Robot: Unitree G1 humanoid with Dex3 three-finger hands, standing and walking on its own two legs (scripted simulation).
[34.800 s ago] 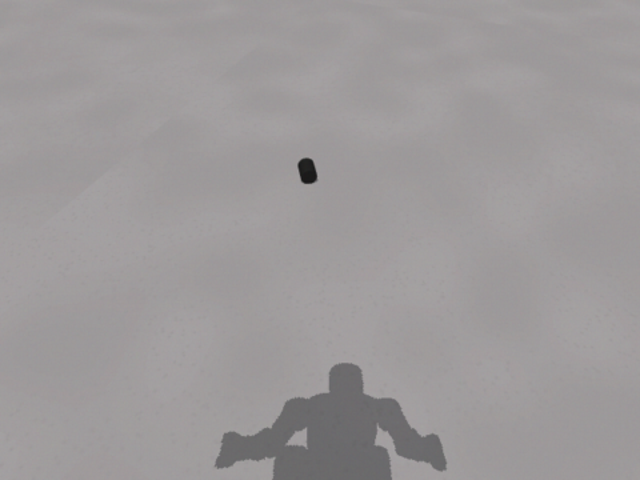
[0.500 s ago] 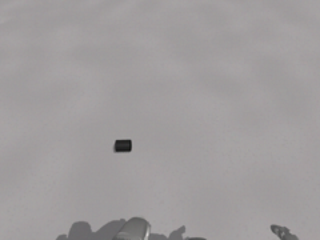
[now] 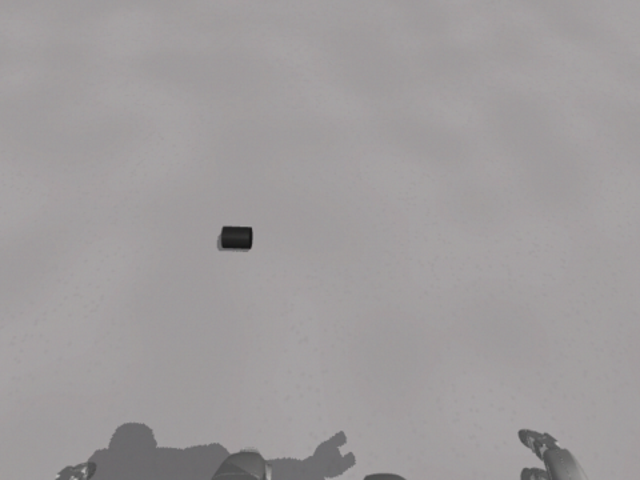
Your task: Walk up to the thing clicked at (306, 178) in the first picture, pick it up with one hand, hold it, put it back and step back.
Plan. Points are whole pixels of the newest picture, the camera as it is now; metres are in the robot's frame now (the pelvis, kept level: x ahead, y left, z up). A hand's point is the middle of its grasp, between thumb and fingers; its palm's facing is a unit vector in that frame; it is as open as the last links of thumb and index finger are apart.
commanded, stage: step back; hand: left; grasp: from above
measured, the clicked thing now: (237, 237) +0.94 +0.29 -0.72
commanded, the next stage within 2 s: stand in 1.28 s
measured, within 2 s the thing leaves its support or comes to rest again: neither
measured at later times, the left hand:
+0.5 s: hand out of the picture -0.09 +0.28 -0.14, palm faces +0.10 -0.91 -0.39, open 7.4 cm
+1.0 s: hand out of the picture -0.07 +0.29 -0.15, palm faces +0.08 -0.93 -0.36, open 7.4 cm
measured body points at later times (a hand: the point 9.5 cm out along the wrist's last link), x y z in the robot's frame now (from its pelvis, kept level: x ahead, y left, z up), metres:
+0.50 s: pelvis -0.13 +0.00 +0.01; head -0.12 +0.01 +0.46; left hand -0.09 +0.33 -0.11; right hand -0.04 -0.30 -0.12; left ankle -0.14 +0.11 -0.72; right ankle -0.09 -0.14 -0.69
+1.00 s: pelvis -0.11 +0.02 +0.01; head -0.09 +0.03 +0.46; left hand -0.08 +0.34 -0.12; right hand +0.00 -0.28 -0.11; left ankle -0.09 +0.13 -0.72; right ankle -0.11 -0.13 -0.70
